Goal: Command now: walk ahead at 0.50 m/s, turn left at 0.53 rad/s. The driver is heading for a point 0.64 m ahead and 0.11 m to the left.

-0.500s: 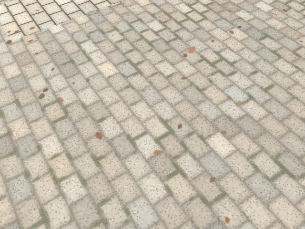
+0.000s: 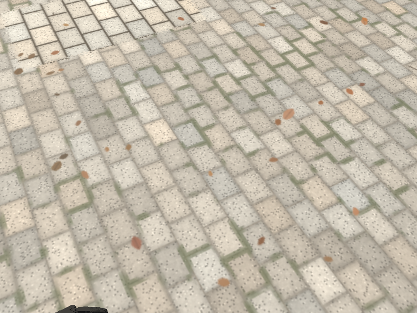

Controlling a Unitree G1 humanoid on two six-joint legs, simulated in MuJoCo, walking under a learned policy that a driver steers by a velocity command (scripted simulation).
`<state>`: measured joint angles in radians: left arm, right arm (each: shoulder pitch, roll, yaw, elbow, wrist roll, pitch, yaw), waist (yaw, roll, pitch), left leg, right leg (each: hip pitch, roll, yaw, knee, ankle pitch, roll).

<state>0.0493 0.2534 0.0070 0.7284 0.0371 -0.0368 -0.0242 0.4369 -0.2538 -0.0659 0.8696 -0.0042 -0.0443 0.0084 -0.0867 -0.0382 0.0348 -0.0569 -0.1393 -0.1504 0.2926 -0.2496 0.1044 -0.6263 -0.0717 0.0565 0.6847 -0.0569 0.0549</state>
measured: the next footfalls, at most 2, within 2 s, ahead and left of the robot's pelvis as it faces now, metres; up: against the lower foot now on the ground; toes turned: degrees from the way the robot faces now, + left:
right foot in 0.12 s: +0.24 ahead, -0.13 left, +0.00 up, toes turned +7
left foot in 0.64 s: +0.44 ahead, +0.16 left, +0.00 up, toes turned +28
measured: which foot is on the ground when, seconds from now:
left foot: down 0.00-0.12, up 0.14-0.62, down 0.64-1.00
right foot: up 0.00-0.10, down 0.12-0.64, up 0.66-1.00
